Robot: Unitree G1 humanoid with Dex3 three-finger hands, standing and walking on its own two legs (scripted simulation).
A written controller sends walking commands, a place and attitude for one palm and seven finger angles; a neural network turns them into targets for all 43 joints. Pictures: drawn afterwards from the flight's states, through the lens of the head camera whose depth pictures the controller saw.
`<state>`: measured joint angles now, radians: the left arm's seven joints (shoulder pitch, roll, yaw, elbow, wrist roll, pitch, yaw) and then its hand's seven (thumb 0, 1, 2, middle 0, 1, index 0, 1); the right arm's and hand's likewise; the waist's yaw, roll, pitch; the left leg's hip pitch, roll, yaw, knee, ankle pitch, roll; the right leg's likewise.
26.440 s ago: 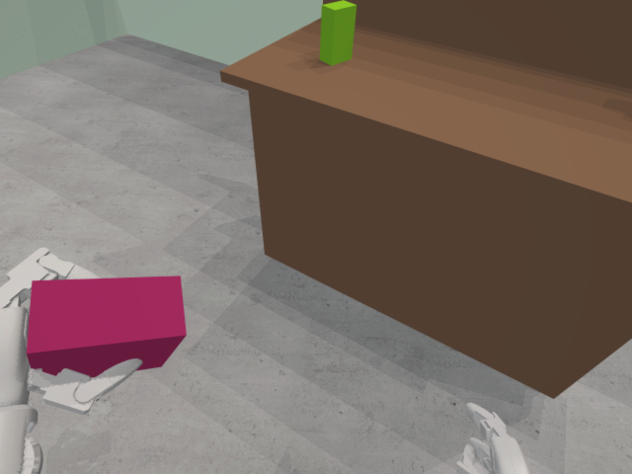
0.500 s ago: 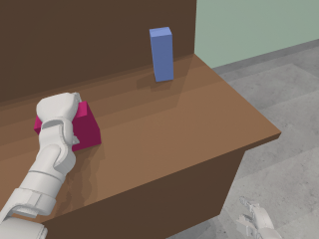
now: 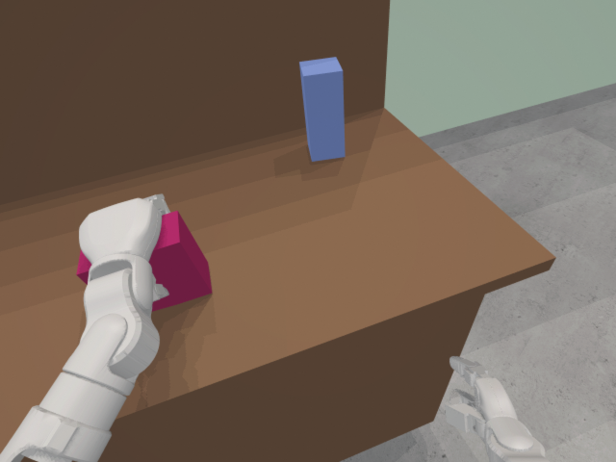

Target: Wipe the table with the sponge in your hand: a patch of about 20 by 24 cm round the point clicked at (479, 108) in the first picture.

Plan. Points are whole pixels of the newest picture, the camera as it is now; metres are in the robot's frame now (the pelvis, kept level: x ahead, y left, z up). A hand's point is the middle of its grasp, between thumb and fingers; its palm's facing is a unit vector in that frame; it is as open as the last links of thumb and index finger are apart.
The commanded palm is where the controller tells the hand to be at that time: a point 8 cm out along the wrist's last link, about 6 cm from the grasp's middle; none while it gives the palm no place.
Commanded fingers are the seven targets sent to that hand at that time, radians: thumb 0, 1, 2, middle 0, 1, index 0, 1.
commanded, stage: wipe back along the middle lane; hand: left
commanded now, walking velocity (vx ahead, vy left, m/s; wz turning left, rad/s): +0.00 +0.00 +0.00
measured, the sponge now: (157, 275) +0.32 +0.25 +0.10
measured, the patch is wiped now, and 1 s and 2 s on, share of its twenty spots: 0.80 0.85 0.90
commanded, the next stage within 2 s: slide across to the third lane in 0.30 s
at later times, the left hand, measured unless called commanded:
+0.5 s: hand (143, 282) +0.27 +0.23 +0.15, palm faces +0.22 -0.14 -0.97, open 10.2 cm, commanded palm +0.23 +0.20 +0.18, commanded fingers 0.00 0.10 1.30 -1.20 -1.60 -1.20 -1.60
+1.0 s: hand (205, 267) +0.29 +0.16 +0.15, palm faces +0.17 -0.17 -0.97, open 10.2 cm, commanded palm +0.25 +0.15 +0.21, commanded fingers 0.00 0.10 1.30 -1.20 -1.60 -1.20 -1.60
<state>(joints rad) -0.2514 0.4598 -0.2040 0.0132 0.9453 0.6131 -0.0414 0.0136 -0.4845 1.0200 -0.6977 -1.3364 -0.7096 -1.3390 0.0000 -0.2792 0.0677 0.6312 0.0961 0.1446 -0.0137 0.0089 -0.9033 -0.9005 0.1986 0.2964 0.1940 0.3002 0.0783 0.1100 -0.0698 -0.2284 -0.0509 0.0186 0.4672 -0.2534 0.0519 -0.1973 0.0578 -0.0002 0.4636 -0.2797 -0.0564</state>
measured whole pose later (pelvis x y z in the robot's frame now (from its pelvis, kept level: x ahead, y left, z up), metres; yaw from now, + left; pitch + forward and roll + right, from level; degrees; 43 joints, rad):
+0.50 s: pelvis -0.01 +0.00 +0.00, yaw +0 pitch -1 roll +0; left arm -0.07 0.41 -0.22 -0.27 0.94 0.64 0.00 0.02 -0.48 1.02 -0.69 -1.34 -0.70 -1.34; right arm -0.01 -0.27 0.06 0.61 0.09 0.16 0.01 0.01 -0.90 -0.90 0.20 0.30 0.19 0.30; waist 0.11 0.11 -0.06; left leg -0.22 -0.05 0.02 0.49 -0.26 0.06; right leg -0.19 0.06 0.00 0.49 -0.29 -0.05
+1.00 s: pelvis -0.02 -0.03 +0.00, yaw +0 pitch -3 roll +1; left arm -0.28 0.37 -0.36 -0.10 0.89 0.66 -0.03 -0.01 -0.49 1.02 -0.70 -1.34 -0.72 -1.33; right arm -0.04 -0.23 0.09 0.66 0.09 0.12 0.01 0.01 -0.90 -0.90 0.20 0.30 0.19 0.30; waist 0.11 0.11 -0.05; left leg -0.18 -0.04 0.01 0.46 -0.23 0.02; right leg -0.17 0.07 -0.01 0.49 -0.27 -0.09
